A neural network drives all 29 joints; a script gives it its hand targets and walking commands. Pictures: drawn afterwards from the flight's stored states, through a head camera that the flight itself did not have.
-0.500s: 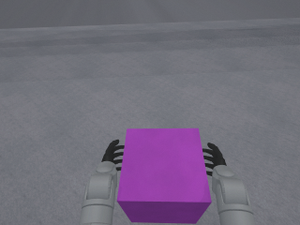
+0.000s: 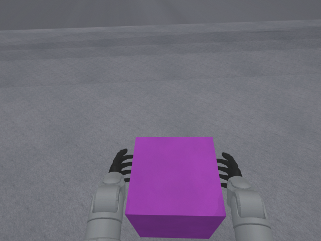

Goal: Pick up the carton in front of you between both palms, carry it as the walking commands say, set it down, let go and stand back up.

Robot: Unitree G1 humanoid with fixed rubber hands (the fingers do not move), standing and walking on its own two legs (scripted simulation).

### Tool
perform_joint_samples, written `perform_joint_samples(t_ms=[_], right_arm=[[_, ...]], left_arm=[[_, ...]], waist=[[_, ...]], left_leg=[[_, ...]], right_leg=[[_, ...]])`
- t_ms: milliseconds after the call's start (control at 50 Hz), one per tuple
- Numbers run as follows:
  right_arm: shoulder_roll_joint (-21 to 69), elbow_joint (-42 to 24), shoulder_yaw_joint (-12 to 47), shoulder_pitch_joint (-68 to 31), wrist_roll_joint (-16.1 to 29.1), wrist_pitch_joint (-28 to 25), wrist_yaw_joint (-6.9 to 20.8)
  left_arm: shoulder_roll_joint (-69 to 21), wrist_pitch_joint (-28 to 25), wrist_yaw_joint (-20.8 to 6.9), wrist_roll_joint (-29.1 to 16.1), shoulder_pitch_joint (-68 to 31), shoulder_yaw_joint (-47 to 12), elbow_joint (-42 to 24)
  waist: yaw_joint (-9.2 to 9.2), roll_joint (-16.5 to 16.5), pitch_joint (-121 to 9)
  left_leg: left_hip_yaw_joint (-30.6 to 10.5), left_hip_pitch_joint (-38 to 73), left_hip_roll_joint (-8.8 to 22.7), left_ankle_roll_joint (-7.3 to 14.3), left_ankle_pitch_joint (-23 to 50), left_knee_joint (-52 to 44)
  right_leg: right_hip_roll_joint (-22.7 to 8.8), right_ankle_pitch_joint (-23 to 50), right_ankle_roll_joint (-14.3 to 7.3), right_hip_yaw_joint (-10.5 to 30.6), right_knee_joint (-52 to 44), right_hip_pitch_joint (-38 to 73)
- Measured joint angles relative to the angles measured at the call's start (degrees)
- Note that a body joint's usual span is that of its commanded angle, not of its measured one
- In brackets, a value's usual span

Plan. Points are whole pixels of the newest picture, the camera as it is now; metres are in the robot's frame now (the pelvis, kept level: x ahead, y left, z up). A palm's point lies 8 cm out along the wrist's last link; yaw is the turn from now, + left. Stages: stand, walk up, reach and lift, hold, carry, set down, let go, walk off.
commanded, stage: carry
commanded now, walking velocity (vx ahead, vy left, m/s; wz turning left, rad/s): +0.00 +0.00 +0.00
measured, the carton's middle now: (174, 190) +0.31 +0.00 -0.05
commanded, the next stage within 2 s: hold in 0.06 s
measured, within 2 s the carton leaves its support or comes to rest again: neither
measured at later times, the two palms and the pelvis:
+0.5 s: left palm (105, 192) +0.24 +0.16 +0.06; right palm (228, 178) +0.29 -0.13 +0.05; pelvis -0.02 -0.03 +0.01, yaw +9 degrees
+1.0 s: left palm (113, 183) +0.27 +0.15 +0.06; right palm (231, 170) +0.31 -0.15 +0.05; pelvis +0.00 -0.05 +0.01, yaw +10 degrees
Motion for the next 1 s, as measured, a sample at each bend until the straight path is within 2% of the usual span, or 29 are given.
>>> perform_joint_samples(t_ms=[60, 100, 160, 200, 240, 340, 680, 920, 1000], right_arm=[[0.0, -0.03, 0.02, 0.02, 0.02, 0.02, -0.01], [-0.08, -1.27, -0.04, 0.61, -0.11, 0.0, 0.39], [-0.38, -2.88, 0.27, 2.19, 0.03, -0.18, 1.1], [-0.39, -2.61, 0.2, 2.36, 0.11, -0.36, 1.2], [-0.32, -1.7, 0.22, 1.86, -0.11, -0.47, 1.27], [0.16, 1.83, -0.54, -0.74, -1.58, -0.7, 1.56], [0.9, 6.06, -4.44, -3.99, -3.59, -0.24, 2.51], [1.08, 6.36, -4.74, -4.7, -3.55, -0.23, 2.54], [1.55, 8.35, -6.67, -6.35, -4.66, -1.55, 3.01]], left_arm=[[0.0, 0.01, 0.0, 0.0, 0.01, -0.02, -0.05], [-0.08, -0.79, -0.51, 0.15, -0.21, 0.07, 0.36], [-0.03, -1.68, -1.22, 0.44, 0.0, -0.31, 0.73], [-0.02, -1.96, -1.46, 0.66, -0.06, -0.18, 1.3], [-0.01, -1.93, -1.42, 0.77, -0.06, 0.23, 1.53], [-0.08, -1.65, -1.24, 0.77, -0.43, 1.7, 2.4], [-1.18, -2.13, -3.24, 3.54, -4.73, 6.06, 8.4], [-1.23, -1.98, -3.04, 3.69, -4.93, 6.36, 8.02], [-1.78, -2.71, -2.74, 4.57, -6.67, 7.88, 9.56]], waist=[[0.0, 0.0, 0.02], [-0.29, 0.33, 2.9], [-0.91, 0.37, 5.99], [-0.61, 0.12, 7.01], [-0.16, -0.16, 7.62], [0.55, 0.35, 8.0], [-0.3, 1.38, 6.49], [-0.41, 1.34, 6.49], [-0.45, 1.27, 6.96]], left_leg=[[0.03, -0.07, -0.04, 0.07, 0.01, 0.06], [-2.59, 2.81, -1.01, 1.12, 1.17, -1.54], [-5.9, 6.95, -2.27, 0.05, 2.9, -5.14], [-7.4, 8.7, -2.98, -0.1, 4.17, -6.89], [-8.68, 9.79, -3.55, -0.2, 4.95, -7.78], [-11.17, 10.77, -3.71, -0.85, 5.53, -7.72], [-15.92, 10.68, -2.65, -2.76, 5.95, -7.12], [-17.36, 11.22, -2.67, -3.2, 5.46, -7.62], [-17.23, 10.64, -2.95, -3.14, 5.05, -7.08]], right_leg=[[-0.06, 0.07, 0.07, 0.03, 0.0, -0.05], [1.56, 1.22, -0.46, 3.41, -2.24, 3.5], [3.33, 2.5, 0.23, 9.25, -5.9, 8.56], [3.67, 2.12, 1.35, 11.33, -7.07, 10.53], [3.9, 1.86, 1.54, 12.69, -7.42, 11.81], [4.39, 1.66, 1.09, 12.06, -7.12, 13.45], [6.82, 1.14, -1.35, 10.5, -5.94, 14.01], [7.58, 0.76, -1.7, 10.85, -6.66, 14.65], [7.45, 0.39, -1.47, 11.25, -6.21, 14.06]])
